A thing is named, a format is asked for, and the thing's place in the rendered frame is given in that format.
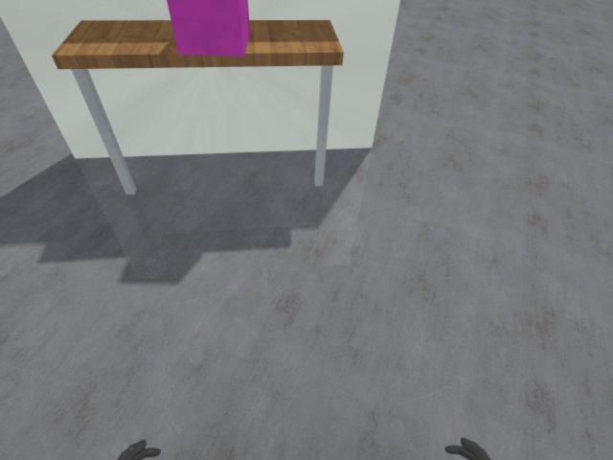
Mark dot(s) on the left robot hand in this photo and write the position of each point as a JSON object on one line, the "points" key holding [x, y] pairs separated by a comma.
{"points": [[138, 451]]}

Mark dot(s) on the carton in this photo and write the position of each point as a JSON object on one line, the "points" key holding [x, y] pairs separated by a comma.
{"points": [[210, 27]]}

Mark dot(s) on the right robot hand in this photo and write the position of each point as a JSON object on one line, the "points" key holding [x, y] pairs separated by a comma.
{"points": [[469, 450]]}

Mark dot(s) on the table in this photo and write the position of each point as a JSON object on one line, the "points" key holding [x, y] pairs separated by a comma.
{"points": [[110, 44]]}

